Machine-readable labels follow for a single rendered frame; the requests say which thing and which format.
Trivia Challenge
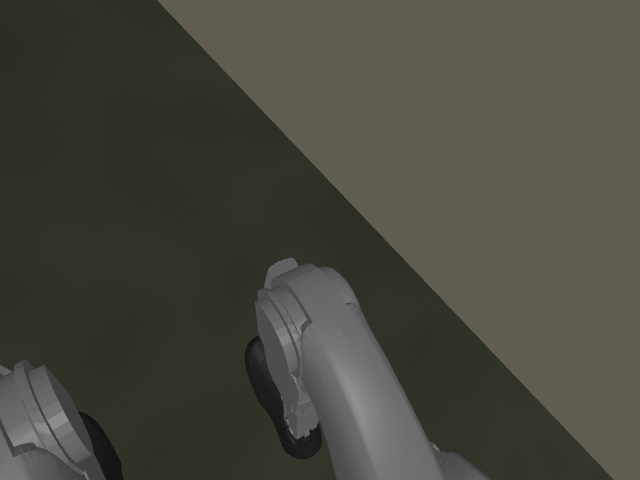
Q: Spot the right robot foot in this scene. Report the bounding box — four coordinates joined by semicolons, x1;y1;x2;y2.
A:
245;335;322;459

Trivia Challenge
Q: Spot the left robot foot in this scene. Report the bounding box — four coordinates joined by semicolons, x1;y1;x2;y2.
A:
78;411;124;480

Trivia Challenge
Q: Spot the right robot hand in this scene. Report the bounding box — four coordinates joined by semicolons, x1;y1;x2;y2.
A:
429;441;491;480

